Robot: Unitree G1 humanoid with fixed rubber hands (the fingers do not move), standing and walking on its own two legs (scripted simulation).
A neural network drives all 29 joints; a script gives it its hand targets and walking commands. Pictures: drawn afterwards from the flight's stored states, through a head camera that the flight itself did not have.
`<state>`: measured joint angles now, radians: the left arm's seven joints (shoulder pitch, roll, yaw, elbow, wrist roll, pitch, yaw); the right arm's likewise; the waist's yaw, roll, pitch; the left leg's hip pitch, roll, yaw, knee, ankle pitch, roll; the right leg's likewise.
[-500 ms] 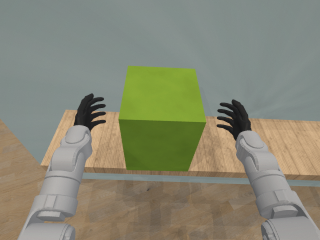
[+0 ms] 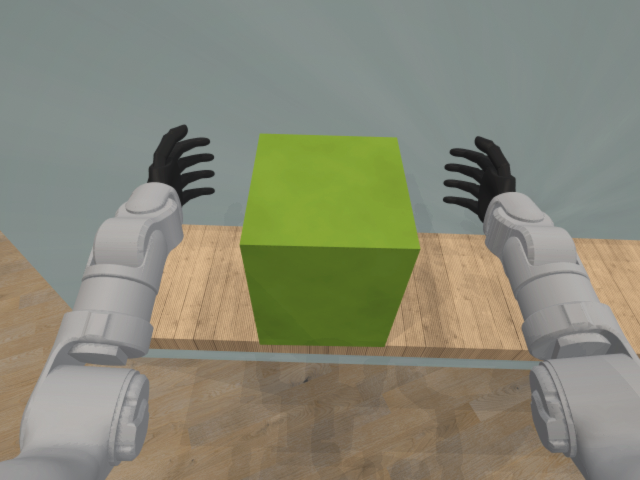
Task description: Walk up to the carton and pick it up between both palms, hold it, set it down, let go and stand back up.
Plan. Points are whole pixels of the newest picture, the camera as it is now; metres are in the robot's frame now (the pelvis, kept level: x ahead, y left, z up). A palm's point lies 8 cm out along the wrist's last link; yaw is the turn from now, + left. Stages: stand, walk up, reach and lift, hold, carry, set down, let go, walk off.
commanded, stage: reach and lift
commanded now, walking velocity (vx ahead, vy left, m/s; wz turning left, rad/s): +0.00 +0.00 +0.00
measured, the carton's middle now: (325, 245) +0.47 +0.05 +0.02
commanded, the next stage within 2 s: none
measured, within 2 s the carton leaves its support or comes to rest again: neither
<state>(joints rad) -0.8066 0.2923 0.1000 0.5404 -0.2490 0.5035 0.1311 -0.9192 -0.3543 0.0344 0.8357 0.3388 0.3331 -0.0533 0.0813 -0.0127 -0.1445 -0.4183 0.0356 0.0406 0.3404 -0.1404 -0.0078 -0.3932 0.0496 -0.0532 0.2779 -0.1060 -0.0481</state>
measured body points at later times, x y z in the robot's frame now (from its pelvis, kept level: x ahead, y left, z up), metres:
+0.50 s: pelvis -0.01 +0.01 +0.00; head +0.05 +0.01 +0.44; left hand +0.43 +0.25 +0.10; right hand +0.48 -0.13 +0.10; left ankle +0.00 +0.12 -0.75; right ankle +0.00 -0.08 -0.75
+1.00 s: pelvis -0.03 +0.01 -0.02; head +0.10 +0.01 +0.40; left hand +0.43 +0.23 +0.02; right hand +0.48 -0.13 +0.02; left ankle +0.00 +0.12 -0.75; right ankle +0.00 -0.08 -0.75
